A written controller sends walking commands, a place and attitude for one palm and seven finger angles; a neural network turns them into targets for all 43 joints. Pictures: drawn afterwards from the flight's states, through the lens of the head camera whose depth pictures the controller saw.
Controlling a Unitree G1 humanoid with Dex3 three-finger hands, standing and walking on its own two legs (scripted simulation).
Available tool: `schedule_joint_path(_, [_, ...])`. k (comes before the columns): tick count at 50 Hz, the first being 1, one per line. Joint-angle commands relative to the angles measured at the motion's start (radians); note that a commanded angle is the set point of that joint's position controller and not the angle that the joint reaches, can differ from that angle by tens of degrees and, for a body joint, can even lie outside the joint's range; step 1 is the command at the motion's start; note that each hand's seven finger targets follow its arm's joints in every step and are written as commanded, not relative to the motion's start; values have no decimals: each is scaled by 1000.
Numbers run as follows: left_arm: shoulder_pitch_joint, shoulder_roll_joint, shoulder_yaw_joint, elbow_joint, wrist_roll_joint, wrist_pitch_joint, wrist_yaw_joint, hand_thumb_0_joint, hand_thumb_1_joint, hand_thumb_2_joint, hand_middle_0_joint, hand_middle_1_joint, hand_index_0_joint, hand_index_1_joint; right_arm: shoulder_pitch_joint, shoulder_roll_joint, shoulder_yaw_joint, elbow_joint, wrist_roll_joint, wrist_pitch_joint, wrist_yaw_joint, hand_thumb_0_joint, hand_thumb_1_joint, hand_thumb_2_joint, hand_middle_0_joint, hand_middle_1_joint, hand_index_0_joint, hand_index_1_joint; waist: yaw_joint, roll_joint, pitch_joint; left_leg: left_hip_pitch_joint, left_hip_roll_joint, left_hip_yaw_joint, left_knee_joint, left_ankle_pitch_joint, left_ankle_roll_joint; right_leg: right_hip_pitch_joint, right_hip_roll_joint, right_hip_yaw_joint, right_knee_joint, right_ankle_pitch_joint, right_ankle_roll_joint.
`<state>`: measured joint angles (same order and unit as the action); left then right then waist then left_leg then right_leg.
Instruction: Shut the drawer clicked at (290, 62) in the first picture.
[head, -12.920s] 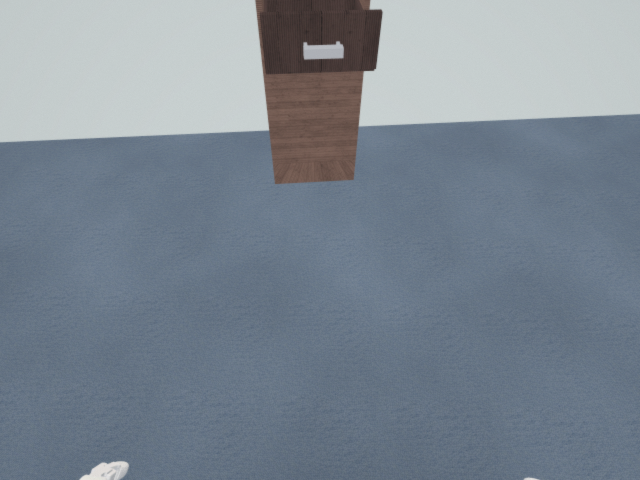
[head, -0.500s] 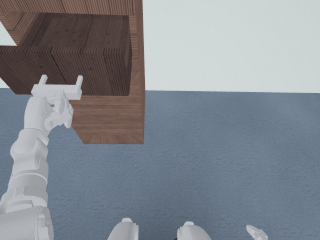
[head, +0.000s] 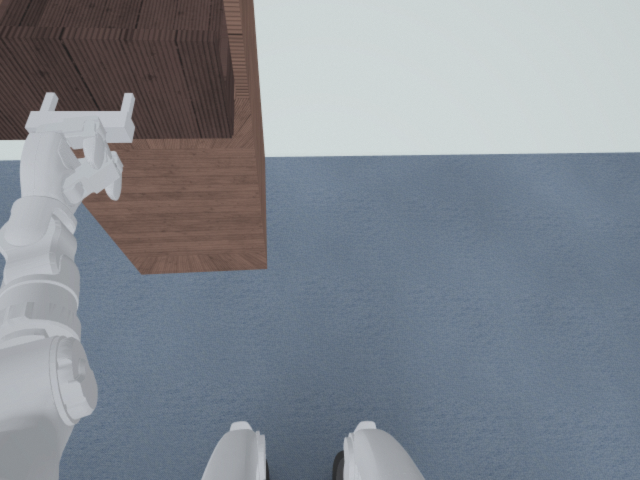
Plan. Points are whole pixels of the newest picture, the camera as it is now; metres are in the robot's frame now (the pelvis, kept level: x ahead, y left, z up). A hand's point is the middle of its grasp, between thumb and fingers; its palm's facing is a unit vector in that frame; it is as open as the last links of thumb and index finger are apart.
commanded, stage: push the drawer shut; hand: left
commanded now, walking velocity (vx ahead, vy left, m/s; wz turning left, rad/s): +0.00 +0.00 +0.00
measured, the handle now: (86, 113) +0.55 +0.28 +0.08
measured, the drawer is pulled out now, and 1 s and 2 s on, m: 0.09 0.00 0.00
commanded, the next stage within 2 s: pull the fist back off the drawer in 1.12 s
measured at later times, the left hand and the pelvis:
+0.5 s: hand (116, 132) +0.52 +0.24 +0.08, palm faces +0.05 -1.00 -0.02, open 3.4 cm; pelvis +0.01 +0.01 +0.00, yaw -1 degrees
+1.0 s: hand (114, 105) +0.57 +0.25 +0.08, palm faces +0.04 -1.00 -0.03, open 3.4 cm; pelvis +0.01 +0.01 -0.01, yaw -1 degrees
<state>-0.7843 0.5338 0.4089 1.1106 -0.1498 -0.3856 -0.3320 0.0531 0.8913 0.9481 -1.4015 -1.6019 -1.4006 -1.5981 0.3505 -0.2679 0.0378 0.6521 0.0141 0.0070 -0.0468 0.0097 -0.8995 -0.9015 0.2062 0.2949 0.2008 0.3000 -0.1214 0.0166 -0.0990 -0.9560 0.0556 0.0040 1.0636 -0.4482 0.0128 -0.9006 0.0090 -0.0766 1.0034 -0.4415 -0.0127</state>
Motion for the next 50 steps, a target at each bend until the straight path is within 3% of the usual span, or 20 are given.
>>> schedule_joint_path(1, [-529,287,32,-189,5,-66,11,0,900,900,-1400,-1600,-1400,-1600,133,-185,-60,-58,-4,-8,-11,0,-900,-900,200,300,200,300,-53,125,-401,337,-19,-66,-124,221,17,92,34,53,-138,163,-7])
schedule_joint_path(3, [-542,296,32,-181,13,-64,15,0,900,900,-1400,-1600,-1400,-1600,142,-186,-61,-60,-5,-6,-12,0,-900,-900,200,300,200,300,-61,127,-419,333,-21,-63,-119,221,20,92,34,57,-139,162,-5])
schedule_joint_path(6, [-560,371,84,-186,17,-69,13,0,900,900,-1400,-1600,-1400,-1600,162,-194,-61,-58,-11,1,-12,0,-900,-900,200,300,200,300,-52,138,-471,342,-18,-62,-106,279,20,125,36,61,-128,215,-6])
schedule_joint_path(8, [-555,335,62,-197,18,-72,7,0,900,900,-1400,-1600,-1400,-1600,169,-187,-63,-58,-14,6,-6,0,-900,-900,200,300,200,300,-51,166,-498,389,-16,-66,-106,318,15,112,38,51,-125,233,-8])
schedule_joint_path(13, [-597,351,66,-182,20,-67,11,0,900,900,-1400,-1600,-1400,-1600,181,-192,-60,-53,-17,22,-4,0,-900,-900,200,300,200,300,-68,165,-468,375,-13,-66,-104,322,17,103,43,52,-130,239,-5])
schedule_joint_path(14, [-618,353,69,-201,21,-72,14,0,900,900,-1400,-1600,-1400,-1600,185,-192,-61,-52,-20,21,-3,0,-900,-900,200,300,200,300,-69,188,-491,392,-14,-66,-98,343,17,102,43,52,-125,251,-8])
schedule_joint_path(15, [-593,367,84,-173,26,-68,18,0,900,900,-1400,-1600,-1400,-1600,191,-194,-62,-49,-20,25,-3,0,-900,-900,200,300,200,300,-65,167,-497,397,-12,-69,-99,348,15,99,44,49,-127,250,-7])
schedule_joint_path(18, [-642,376,79,-167,31,-66,24,0,900,900,-1400,-1600,-1400,-1600,197,-193,-59,-44,-22,27,-2,0,-900,-900,200,300,200,300,-86,165,-482,375,-12,-66,-91,344,20,101,44,53,-131,257,-2])
schedule_joint_path(20, [-631,415,108,-151,37,-67,26,0,900,900,-1400,-1600,-1400,-1600,203,-198,-58,-45,-25,33,-3,0,-900,-900,200,300,200,300,-76,169,-496,373,-12,-67,-89,366,18,112,45,53,-126,275,-4])
schedule_joint_path(22, [-662,382,74,-147,41,-63,23,0,900,900,-1400,-1600,-1400,-1600,204,-195,-57,-41,-25,35,-1,0,-900,-900,200,300,200,300,-96,188,-484,391,-10,-71,-86,370,18,76,46,48,-127,267,-3])
schedule_joint_path(24, [-688,418,96,-132,44,-63,25,0,900,900,-1400,-1600,-1400,-1600,212,-201,-55,-35,-29,37,-2,0,-900,-900,200,300,200,300,-99,187,-481,391,-7,-78,-84,368,17,66,47,44,-124,255,-7])
schedule_joint_path(26, [-715,404,78,-135,50,-62,25,0,900,900,-1400,-1600,-1400,-1600,214,-200,-54,-33,-32,39,-1,0,-900,-900,200,300,200,300,-106,235,-496,427,-4,-84,-80,392,12,32,46,41,-122,255,-7])
schedule_joint_path(30, [-750,431,86,-90,57,-50,29,0,900,900,-1400,-1600,-1400,-1600,228,-207,-47,-29,-35,41,-1,0,-900,-900,200,300,200,300,-126,204,-492,396,-3,-90,-69,382,16,23,48,39,-119,247,-4])
schedule_joint_path(34, [-790,477,110,-100,66,-49,27,0,900,900,-1400,-1600,-1400,-1600,244,-212,-46,-31,-42,43,1,0,-900,-900,200,300,200,300,-129,225,-546,413,-1,-96,-54,415,18,22,51,36,-107,265,-6])
schedule_joint_path(37, [-827,466,80,-76,79,-37,26,0,900,900,-1400,-1600,-1400,-1600,248,-211,-40,-28,-42,48,4,0,-900,-900,200,300,200,300,-146,250,-507,407,3,-100,-50,409,14,-19,51,32,-109,247,-6])
schedule_joint_path(40, [-846,523,110,-53,92,-28,32,0,900,900,-1400,-1600,-1400,-1600,264,-219,-35,-31,-44,52,3,0,-900,-900,200,300,200,300,-147,248,-528,385,3,-102,-44,402,17,-14,54,33,-102,241,-5])
schedule_joint_path(42, [-880,496,77,-36,98,-15,31,0,900,900,-1400,-1600,-1400,-1600,267,-217,-32,-28,-46,51,4,0,-900,-900,200,300,200,300,-166,261,-502,375,5,-103,-38,381,18,-44,53,31,-106,223,-3])
schedule_joint_path(45, [-917,544,96,-46,114,-13,36,0,900,900,-1400,-1600,-1400,-1600,287,-223,-28,-27,-52,53,4,0,-900,-900,200,300,200,300,-166,305,-543,408,8,-118,-35,418,14,-63,54,21,-91,229,-9])
schedule_joint_path(46, [-951,520,77,-73,115,-15,36,0,900,900,-1400,-1600,-1400,-1600,289,-221,-31,-25,-53,52,5,0,-900,-900,200,300,200,300,-178,322,-564,436,11,-124,-28,441,12,-85,54,20,-88,235,-8])
schedule_joint_path(50, [-989,478,46,-31,115,2,48,0,900,900,-1400,-1600,-1400,-1600,302,-224,-28,-6,-54,47,7,0,-900,-900,200,300,200,300,-208,292,-518,403,15,-130,-24,377,17,-129,56,17,-95,194,-4])
